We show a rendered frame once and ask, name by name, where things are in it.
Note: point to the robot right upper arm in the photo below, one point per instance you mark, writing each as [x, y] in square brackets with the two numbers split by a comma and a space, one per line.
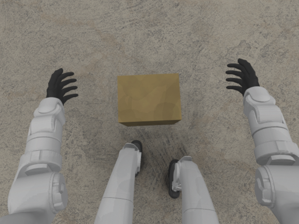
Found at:
[277, 187]

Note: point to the left robot hand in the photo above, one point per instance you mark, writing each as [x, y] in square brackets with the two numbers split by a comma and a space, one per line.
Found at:
[55, 86]

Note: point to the robot thigh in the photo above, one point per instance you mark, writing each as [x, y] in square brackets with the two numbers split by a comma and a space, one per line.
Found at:
[116, 206]
[197, 206]

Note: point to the right robot hand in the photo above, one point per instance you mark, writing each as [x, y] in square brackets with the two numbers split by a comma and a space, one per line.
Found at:
[247, 75]

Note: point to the left robot forearm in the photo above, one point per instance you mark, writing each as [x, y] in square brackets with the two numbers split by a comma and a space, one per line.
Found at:
[43, 146]

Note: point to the carton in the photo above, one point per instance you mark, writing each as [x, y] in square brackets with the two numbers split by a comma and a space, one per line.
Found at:
[147, 100]

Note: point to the right robot thigh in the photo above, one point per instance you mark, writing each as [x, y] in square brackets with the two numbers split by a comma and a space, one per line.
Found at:
[197, 206]

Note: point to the robot left upper arm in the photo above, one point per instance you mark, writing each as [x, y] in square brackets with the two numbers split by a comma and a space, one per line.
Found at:
[36, 199]

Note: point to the left robot thigh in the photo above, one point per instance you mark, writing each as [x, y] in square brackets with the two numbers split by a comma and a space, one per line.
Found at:
[116, 206]

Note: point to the right robot forearm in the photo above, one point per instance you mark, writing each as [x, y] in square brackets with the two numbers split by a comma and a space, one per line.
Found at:
[271, 136]

